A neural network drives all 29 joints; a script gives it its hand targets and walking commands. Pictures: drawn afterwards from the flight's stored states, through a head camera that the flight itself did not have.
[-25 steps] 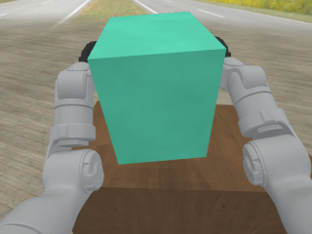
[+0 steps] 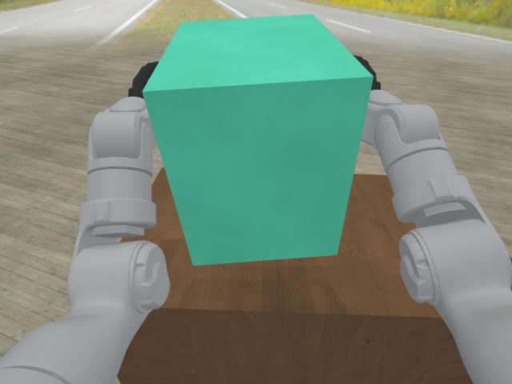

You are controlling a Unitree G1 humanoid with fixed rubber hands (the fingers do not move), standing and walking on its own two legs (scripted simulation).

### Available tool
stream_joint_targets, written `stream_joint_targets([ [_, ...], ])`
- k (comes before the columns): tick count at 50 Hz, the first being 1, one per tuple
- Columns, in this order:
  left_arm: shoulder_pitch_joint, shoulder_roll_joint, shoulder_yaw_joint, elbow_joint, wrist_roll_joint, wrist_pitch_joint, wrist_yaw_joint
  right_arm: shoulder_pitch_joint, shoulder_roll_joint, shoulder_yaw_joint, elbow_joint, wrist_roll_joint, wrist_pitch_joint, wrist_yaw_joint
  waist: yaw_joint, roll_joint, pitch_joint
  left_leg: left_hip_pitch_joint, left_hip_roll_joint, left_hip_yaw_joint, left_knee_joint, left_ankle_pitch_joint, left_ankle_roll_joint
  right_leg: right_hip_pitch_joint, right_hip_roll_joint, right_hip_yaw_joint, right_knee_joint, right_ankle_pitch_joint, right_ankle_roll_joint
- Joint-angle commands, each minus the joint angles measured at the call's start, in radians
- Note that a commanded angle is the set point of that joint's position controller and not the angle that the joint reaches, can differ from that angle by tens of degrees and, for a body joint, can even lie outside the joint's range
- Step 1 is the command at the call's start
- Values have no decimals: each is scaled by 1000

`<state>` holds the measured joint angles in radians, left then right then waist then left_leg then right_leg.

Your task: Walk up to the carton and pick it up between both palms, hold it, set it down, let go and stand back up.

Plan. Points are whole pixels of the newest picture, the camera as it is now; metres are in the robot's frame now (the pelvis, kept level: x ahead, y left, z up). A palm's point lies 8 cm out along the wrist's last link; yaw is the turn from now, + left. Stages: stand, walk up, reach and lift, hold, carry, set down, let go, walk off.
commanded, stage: hold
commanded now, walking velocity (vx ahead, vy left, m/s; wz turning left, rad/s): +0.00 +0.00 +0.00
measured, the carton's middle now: (256, 133) +0.40 +0.00 +0.28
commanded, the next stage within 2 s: none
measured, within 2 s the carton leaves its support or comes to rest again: neither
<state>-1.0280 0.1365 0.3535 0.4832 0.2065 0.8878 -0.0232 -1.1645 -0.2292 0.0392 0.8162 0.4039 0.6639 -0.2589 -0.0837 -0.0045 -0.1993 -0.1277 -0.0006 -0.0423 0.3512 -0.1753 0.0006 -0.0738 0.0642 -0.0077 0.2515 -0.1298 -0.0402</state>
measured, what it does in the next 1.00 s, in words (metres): stands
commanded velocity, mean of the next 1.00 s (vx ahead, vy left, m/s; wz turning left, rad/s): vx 0.00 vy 0.00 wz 0.00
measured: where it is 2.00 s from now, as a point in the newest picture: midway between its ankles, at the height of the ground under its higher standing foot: outside the picture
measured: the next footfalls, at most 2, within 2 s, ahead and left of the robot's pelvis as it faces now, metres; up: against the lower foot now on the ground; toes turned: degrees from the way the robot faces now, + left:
none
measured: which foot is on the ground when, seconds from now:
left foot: down 0.00-1.00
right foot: down 0.00-1.00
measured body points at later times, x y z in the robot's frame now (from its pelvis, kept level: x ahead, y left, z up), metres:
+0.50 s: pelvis +0.00 +0.00 +0.00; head -0.10 +0.02 +0.44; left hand +0.39 +0.16 +0.32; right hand +0.38 -0.16 +0.33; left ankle +0.01 +0.11 -0.75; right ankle +0.01 -0.09 -0.75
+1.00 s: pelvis +0.00 +0.00 +0.00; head -0.10 +0.02 +0.44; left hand +0.39 +0.16 +0.32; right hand +0.38 -0.16 +0.33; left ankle +0.01 +0.12 -0.75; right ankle +0.01 -0.09 -0.75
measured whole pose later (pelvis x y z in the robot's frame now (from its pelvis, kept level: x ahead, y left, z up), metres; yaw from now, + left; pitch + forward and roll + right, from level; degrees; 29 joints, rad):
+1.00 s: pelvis +0.00 +0.00 +0.00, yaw +0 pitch -2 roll -1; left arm -1.05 0.13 0.36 0.53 0.21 0.88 -0.01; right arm -1.18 -0.24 0.05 0.86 0.41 0.67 -0.25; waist -0.08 0.00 -0.21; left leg -0.14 0.00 -0.04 0.35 -0.18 0.00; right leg -0.08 0.07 0.02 0.25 -0.13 -0.04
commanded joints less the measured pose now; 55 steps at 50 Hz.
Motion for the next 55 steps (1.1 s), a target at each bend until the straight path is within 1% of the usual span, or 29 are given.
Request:
stream_joint_targets([
  [1,-699,-541,-282,-78,-163,-78,-156,-694,622,127,-236,134,-21,150,8,19,-237,-6,-9,-10,-60,85,-22,137,-21,55,3,153,60],
  [5,-694,-527,-277,-32,-144,-78,-167,-703,617,121,-215,133,-22,145,-4,26,-209,-15,-11,-11,-53,95,-18,123,-38,75,-7,169,61],
  [7,-701,-521,-261,-18,-140,-84,-173,-724,628,120,-215,122,-26,144,11,8,-208,-18,-14,-8,-60,71,-11,122,-33,64,-4,159,60],
  [8,-704,-529,-271,-41,-146,-90,-171,-728,634,121,-237,136,-31,145,9,33,-237,-1,-9,-9,-53,92,-18,137,-26,54,3,167,59],
  [9,-734,-543,-308,-86,-168,-94,-166,-717,629,126,-231,139,-33,147,-12,57,-252,8,-5,-13,-42,132,-27,131,-24,52,12,199,52],
  [10,-735,-552,-322,-119,-175,-98,-158,-721,635,141,-259,151,-38,149,-13,54,-308,47,-9,-13,-30,171,-33,141,-18,53,14,230,51],
  [11,-733,-569,-340,-126,-182,-97,-154,-701,627,136,-262,154,-35,148,-30,72,-304,66,-7,-15,-18,205,-45,127,-19,59,16,263,51],
  [12,-723,-572,-344,-157,-190,-96,-151,-696,616,140,-297,158,-36,143,-27,68,-327,80,-10,-15,-9,225,-45,141,-14,52,18,287,50],
  [16,-706,-580,-342,-156,-186,-82,-146,-724,625,161,-339,175,-35,148,-14,55,-307,49,-8,-16,-20,201,-42,158,-11,47,14,240,49],
  [19,-697,-547,-280,-86,-150,-79,-149,-711,628,132,-260,142,-25,155,7,16,-220,-5,-11,-12,-59,79,-22,118,-17,56,-13,122,58],
  [20,-682,-537,-263,-43,-138,-77,-152,-708,612,118,-230,128,-24,153,2,6,-193,-17,-6,-8,-65,74,-16,113,-24,61,-12,129,58],
  [21,-697,-553,-280,-88,-157,-87,-152,-728,624,127,-270,150,-33,157,9,12,-260,-2,-6,-14,-54,96,-13,127,-22,68,-5,138,58],
  [25,-729,-558,-291,-95,-164,-88,-144,-725,627,135,-242,161,-30,153,-4,41,-267,19,-8,-16,-37,138,-27,123,-13,56,7,194,52],
  [26,-731,-566,-317,-122,-172,-92,-142,-727,637,157,-274,166,-36,153,4,42,-298,27,-9,-10,-31,160,-33,137,-12,57,12,213,54],
  [27,-709,-583,-322,-104,-174,-89,-138,-736,634,152,-293,171,-38,154,-3,54,-306,34,-7,-16,-23,185,-39,145,-4,55,12,228,51],
  [30,-684,-557,-306,-101,-166,-77,-140,-727,630,153,-300,168,-34,151,6,23,-290,38,-16,-12,-25,183,-26,134,-15,56,5,249,65],
  [31,-664,-547,-279,-62,-150,-71,-146,-709,617,148,-274,162,-24,152,11,8,-231,17,-12,-12,-37,164,-22,134,-14,54,5,237,62],
  [34,-712,-550,-305,-62,-164,-76,-159,-711,603,110,-236,142,-24,154,-12,51,-221,-21,-6,-18,-56,70,-27,110,-26,66,-12,130,48],
  [37,-761,-585,-352,-130,-199,-90,-149,-745,623,116,-282,150,-32,157,-35,83,-304,26,0,-23,-32,163,-46,119,-13,54,12,207,43],
  [38,-729,-585,-330,-92,-186,-81,-147,-720,601,106,-249,152,-24,156,-28,95,-259,21,-2,-23,-28,171,-48,118,-13,58,8,208,42],
  [40,-712,-551,-285,-29,-153,-79,-150,-698,574,82,-171,130,-16,160,-18,69,-202,-1,3,-23,-60,62,-45,103,-15,56,-8,109,44],
  [41,-709,-549,-277,-15,-152,-82,-153,-712,576,78,-175,123,-19,165,-11,54,-205,-37,7,-22,-64,37,-35,123,-12,57,-3,90,44],
  [42,-718,-534,-267,-34,-153,-88,-153,-727,591,89,-185,131,-24,167,-3,38,-241,-43,8,-21,-66,49,-26,134,-22,65,-6,98,45],
  [44,-732,-558,-309,-90,-182,-95,-145,-759,625,130,-270,153,-38,167,7,36,-323,-11,-9,-11,-37,142,-31,160,-19,63,15,204,50],
  [45,-741,-566,-315,-102,-189,-93,-142,-785,628,136,-287,168,-35,163,1,36,-330,10,-7,-16,-28,183,-31,151,-18,62,21,242,51],
  [50,-712,-532,-270,-58,-160,-86,-150,-735,615,134,-233,165,-21,155,11,14,-256,-5,-11,-17,-47,119,-23,125,-24,69,-5,170,54],
  [51,-723,-547,-279,-67,-165,-91,-150,-745,624,129,-260,166,-24,152,6,13,-295,6,-11,-14,-39,117,-19,133,-23,78,-7,166,56],
  [52,-710,-574,-304,-81,-180,-88,-149,-749,629,133,-314,176,-34,149,-4,42,-304,7,-12,-19,-29,149,-29,134,-27,80,2,207,49],
  [55,-713,-558,-308,-98,-175,-87,-147,-720,613,128,-282,173,-26,142,-14,50,-305,43,-13,-19,-20,160,-35,125,-17,62,7,226,54],
])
